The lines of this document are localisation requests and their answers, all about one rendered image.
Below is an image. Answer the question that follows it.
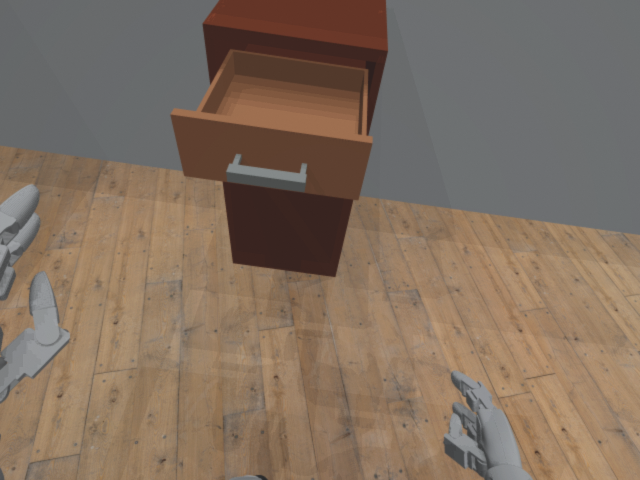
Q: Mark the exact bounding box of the handle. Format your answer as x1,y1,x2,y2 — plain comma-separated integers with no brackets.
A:
226,154,307,192

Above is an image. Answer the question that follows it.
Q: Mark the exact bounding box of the drawer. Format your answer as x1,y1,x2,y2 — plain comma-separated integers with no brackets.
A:
170,49,373,200

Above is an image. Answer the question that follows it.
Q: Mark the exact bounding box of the cabinet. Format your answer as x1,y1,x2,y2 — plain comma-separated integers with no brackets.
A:
203,0,388,277

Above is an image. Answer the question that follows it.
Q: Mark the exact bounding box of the right robot hand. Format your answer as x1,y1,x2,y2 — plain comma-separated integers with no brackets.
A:
444,370,523,479

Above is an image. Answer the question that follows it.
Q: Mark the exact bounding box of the left robot hand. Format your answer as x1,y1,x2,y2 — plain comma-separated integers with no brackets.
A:
0,184,70,404

